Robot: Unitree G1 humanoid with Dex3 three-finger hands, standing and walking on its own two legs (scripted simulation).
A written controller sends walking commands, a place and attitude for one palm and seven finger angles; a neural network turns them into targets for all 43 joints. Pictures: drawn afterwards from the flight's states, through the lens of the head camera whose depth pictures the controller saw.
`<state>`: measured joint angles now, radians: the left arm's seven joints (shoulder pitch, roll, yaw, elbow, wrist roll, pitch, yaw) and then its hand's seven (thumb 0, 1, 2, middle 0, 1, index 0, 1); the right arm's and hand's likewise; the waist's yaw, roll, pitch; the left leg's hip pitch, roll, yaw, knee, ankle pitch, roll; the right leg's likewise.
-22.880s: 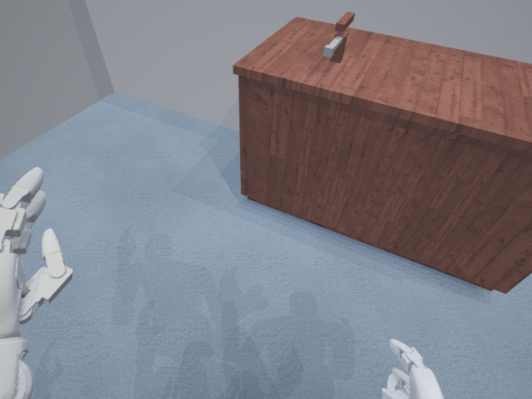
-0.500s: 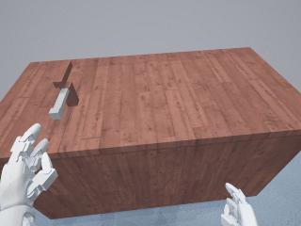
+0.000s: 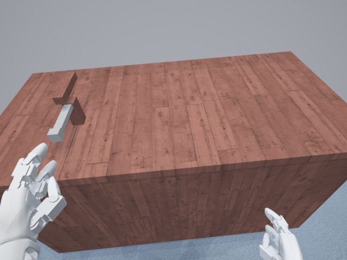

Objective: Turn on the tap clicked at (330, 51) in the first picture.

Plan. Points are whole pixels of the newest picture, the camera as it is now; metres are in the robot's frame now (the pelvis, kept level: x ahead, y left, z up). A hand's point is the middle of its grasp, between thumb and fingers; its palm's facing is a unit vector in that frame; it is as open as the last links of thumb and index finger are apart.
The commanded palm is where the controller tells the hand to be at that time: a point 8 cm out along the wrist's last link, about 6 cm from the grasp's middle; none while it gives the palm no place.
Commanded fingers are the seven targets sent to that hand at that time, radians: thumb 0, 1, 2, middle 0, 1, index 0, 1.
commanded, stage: reach beside the lever's end, fingers flat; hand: left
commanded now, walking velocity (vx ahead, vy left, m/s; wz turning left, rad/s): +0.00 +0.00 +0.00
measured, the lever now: (56, 134) +0.37 +0.37 +0.09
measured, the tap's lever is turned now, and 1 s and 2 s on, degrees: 0 0 0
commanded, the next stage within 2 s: none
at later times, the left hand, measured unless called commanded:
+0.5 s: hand (46, 186) +0.20 +0.27 +0.13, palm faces +0.44 -0.89 -0.13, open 7.5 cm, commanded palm +0.17 +0.32 +0.14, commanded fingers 0.00 0.90 0.90 -0.20 -0.29 -0.20 -0.29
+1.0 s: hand (40, 166) +0.25 +0.32 +0.12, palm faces +0.47 -0.88 -0.11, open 7.6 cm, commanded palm +0.21 +0.36 +0.12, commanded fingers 0.00 0.90 0.90 -0.17 -0.23 -0.17 -0.23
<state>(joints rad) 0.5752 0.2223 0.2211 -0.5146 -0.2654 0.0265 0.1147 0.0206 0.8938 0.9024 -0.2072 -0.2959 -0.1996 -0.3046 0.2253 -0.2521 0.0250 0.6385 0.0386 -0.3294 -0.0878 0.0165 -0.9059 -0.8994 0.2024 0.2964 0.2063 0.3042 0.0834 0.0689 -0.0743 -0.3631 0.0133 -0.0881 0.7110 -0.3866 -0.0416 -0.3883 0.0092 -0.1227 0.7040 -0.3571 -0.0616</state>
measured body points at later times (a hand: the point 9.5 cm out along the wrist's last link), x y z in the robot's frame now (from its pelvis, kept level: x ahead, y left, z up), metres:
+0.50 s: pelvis +0.00 +0.01 +0.00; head +0.01 -0.01 +0.45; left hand +0.18 +0.32 +0.14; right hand +0.19 -0.22 -0.07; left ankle -0.01 +0.15 -0.72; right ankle +0.01 -0.08 -0.72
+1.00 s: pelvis -0.01 +0.03 +0.01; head +0.01 +0.01 +0.46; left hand +0.22 +0.37 +0.13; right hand +0.17 -0.21 -0.08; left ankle -0.01 +0.15 -0.72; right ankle +0.01 -0.08 -0.72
